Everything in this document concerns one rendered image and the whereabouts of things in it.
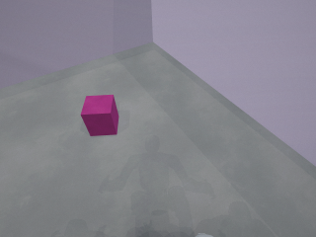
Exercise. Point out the carton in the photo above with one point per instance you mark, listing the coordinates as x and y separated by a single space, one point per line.
100 115

